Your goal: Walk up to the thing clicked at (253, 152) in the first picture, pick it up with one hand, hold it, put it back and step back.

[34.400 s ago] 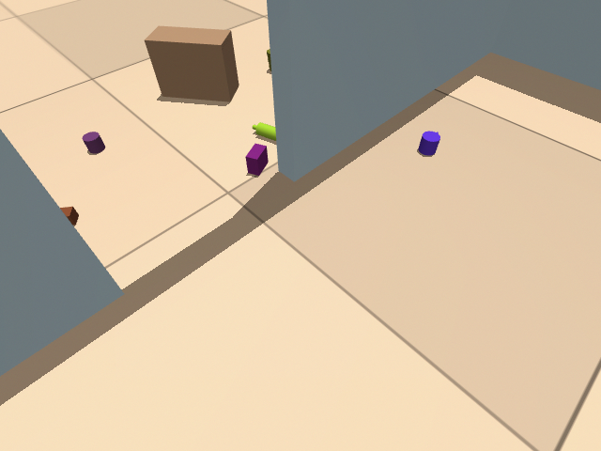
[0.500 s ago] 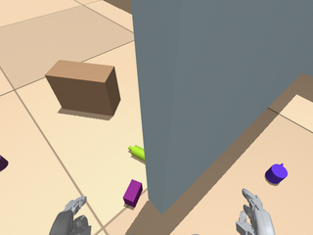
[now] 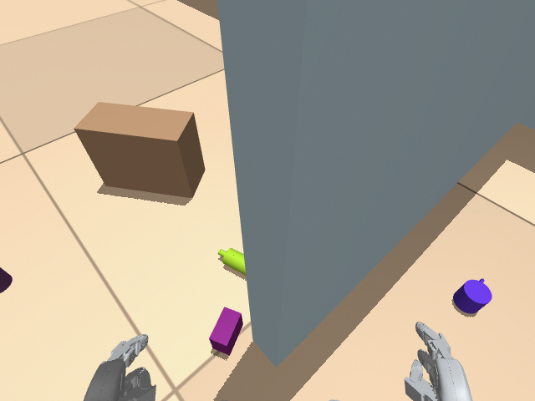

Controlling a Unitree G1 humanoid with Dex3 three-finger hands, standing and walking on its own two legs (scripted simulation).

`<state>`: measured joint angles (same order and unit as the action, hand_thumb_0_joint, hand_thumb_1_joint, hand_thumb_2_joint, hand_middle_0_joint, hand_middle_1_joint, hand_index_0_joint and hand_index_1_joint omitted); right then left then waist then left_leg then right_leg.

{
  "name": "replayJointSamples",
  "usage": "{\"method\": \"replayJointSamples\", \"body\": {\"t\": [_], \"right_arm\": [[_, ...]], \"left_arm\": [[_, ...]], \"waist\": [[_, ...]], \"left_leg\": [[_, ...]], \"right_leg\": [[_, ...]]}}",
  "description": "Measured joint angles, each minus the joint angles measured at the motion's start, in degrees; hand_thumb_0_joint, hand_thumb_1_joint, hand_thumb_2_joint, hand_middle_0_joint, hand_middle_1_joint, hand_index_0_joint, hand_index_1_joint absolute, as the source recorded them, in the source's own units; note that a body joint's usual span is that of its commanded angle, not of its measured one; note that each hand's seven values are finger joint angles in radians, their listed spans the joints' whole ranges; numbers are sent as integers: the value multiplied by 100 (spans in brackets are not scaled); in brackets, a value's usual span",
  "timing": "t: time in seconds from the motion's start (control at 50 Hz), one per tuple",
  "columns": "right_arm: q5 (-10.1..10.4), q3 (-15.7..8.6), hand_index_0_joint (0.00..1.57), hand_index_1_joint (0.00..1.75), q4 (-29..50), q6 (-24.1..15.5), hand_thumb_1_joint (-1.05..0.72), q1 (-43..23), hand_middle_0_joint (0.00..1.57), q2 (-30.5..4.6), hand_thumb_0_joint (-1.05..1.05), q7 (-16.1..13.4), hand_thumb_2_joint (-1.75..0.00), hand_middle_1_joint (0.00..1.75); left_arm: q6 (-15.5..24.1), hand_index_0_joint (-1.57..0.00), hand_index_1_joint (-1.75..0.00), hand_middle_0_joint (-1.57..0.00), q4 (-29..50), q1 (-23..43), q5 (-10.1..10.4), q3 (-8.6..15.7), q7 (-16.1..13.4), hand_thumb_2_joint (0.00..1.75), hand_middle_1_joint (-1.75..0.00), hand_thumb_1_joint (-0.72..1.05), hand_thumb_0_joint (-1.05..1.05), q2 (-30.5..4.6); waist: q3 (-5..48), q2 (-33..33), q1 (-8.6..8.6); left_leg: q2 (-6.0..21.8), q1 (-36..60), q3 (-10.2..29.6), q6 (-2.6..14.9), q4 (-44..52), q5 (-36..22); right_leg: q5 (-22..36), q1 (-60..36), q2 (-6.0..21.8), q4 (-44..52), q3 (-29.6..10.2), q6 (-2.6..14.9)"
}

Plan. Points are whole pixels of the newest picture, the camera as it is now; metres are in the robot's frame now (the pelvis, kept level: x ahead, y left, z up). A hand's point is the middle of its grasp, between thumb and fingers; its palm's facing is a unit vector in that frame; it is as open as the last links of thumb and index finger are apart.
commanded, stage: home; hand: left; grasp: from above
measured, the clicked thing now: (227, 331) +0.45 +0.15 -0.66
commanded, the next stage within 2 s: stand in 0.38 s
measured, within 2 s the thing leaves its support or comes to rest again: neither
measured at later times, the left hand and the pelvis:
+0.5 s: hand (149, 392) +0.16 +0.18 -0.05, palm faces +0.03 -0.98 -0.22, open 7.4 cm; pelvis +0.00 +0.00 +0.00, yaw +0 degrees
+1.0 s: hand out of the picture +0.05 +0.24 -0.11, palm faces +0.03 -0.95 -0.32, open 7.4 cm; pelvis -0.01 +0.01 +0.05, yaw +0 degrees
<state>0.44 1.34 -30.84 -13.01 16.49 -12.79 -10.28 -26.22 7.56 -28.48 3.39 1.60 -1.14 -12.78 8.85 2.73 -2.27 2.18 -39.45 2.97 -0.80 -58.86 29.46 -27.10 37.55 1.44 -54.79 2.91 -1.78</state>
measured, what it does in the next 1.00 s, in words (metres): rises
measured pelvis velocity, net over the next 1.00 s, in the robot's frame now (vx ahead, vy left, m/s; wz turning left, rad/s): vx -0.01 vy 0.01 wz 0.00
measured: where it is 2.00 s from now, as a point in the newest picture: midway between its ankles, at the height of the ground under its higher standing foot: outside the picture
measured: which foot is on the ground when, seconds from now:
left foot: down 0.00-1.00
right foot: down 0.00-1.00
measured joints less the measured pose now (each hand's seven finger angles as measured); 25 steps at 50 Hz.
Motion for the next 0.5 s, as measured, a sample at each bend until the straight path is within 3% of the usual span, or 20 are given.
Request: {"method": "replayJointSamples", "body": {"t": [0.48,0.5], "right_arm": [[4,0,21,30,33,38,-90,8,21,29,2,25,-90,30],[-168,-52,21,30,-91,59,-90,-73,21,28,1,78,-90,30]], "left_arm": [[9,-20,-30,-20,52,-24,-7,2,-10,90,-30,90,1,-10],[307,-20,-30,-20,-250,136,-131,-60,-32,90,-30,90,1,-46]], "waist": [[17,-12,2],[-155,-44,40]], "left_leg": [[-1,-1,-12,27,-31,29],[-18,150,-34,39,12,11]], "right_leg": [[3,-16,-2,16,-16,-28],[7,-151,16,32,-35,-28]]}}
